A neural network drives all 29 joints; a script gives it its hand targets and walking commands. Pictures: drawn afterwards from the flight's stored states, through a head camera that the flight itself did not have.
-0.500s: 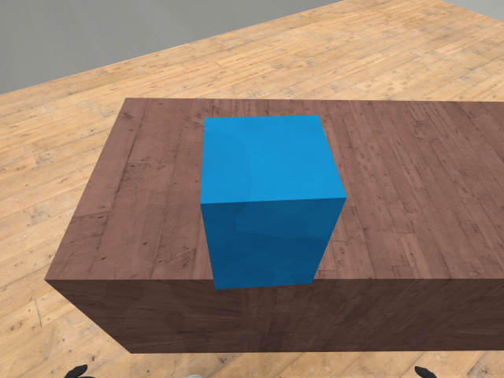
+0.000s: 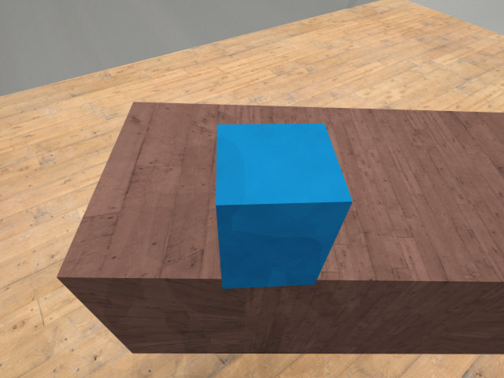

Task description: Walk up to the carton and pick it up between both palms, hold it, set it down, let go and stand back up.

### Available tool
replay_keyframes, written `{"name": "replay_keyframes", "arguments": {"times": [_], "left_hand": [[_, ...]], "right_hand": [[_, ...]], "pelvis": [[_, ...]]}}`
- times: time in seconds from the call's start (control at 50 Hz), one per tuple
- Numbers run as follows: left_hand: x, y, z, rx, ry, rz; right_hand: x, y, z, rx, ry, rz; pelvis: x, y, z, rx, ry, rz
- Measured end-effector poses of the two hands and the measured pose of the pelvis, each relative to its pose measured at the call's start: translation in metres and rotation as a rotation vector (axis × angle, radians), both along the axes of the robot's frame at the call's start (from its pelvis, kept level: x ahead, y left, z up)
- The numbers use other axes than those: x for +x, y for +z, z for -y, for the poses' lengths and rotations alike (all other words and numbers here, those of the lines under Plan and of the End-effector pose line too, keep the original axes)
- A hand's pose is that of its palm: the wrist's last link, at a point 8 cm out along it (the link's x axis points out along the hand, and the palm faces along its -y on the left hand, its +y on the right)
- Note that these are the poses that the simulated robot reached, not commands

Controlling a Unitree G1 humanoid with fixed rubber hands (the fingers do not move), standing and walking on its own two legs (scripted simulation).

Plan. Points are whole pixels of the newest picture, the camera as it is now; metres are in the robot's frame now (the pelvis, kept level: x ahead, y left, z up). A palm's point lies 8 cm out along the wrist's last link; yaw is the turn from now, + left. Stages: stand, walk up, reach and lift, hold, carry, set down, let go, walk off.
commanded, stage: walk up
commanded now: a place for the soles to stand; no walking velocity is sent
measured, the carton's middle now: (270, 211) +0.42 -0.03 -0.01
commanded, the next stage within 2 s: reach and lift in 1.38 s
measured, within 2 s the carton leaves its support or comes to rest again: neither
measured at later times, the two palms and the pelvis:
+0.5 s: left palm out of the picture +0.09 +0.32 -0.11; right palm out of the picture +0.11 -0.29 -0.12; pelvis +0.03 +0.01 +0.00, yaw +0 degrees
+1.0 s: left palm out of the picture +0.13 +0.31 -0.11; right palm out of the picture +0.13 -0.30 -0.12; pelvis +0.05 +0.01 -0.01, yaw -1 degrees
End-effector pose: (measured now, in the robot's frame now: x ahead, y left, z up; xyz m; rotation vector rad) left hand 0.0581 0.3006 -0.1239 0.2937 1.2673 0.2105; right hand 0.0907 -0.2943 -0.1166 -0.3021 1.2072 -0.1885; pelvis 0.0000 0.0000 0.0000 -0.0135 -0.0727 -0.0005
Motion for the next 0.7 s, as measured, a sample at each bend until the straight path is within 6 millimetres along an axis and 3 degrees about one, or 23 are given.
{"name": "replay_keyframes", "arguments": {"times": [0.38, 0.54, 0.7], "left_hand": [[0.018, 0.007, -0.006, 0.034, -0.029, 0.028], [0.037, 0.011, -0.017, 0.068, -0.043, 0.042], [0.058, 0.012, -0.015, 0.081, -0.055, 0.074]], "right_hand": [[0.019, 0.002, -0.001, 0.008, -0.017, 0.029], [0.02, -0.005, -0.008, 0.026, -0.035, 0.012], [0.031, -0.009, -0.01, 0.039, -0.04, 0.024]], "pelvis": [[0.017, 0.0, -0.007, 0.002, -0.005, -0.015], [0.031, -0.002, -0.01, 0.012, -0.009, -0.02], [0.04, -0.004, -0.008, 0.017, -0.01, -0.018]]}}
